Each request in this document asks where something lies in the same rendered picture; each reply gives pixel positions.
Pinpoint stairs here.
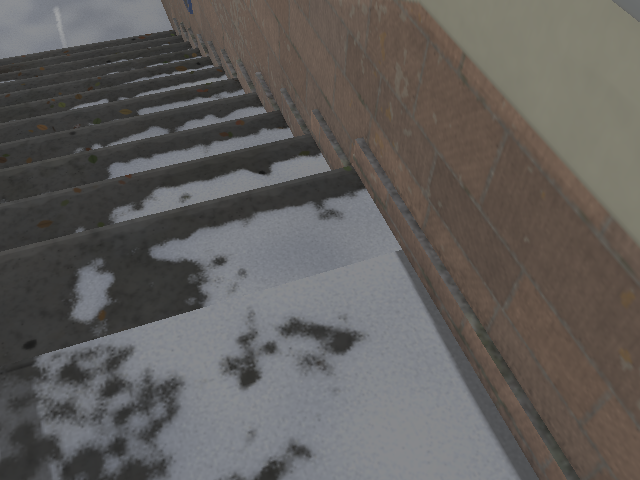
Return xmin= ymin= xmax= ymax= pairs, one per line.
xmin=0 ymin=30 xmax=331 ymax=252

